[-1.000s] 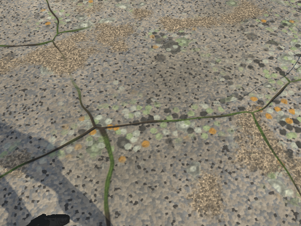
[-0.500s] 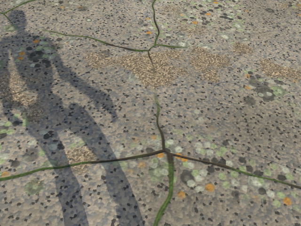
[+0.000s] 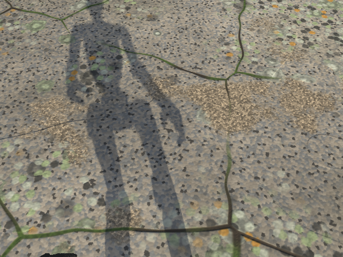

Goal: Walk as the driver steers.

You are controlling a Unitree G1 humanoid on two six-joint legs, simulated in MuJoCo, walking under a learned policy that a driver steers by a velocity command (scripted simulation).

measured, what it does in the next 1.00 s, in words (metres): walks ahead, turning right: left foot, then right foot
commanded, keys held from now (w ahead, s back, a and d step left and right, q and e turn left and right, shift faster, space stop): w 0.02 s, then no key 0.12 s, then e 0.24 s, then w+e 0.14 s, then e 0.46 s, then w+e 0.02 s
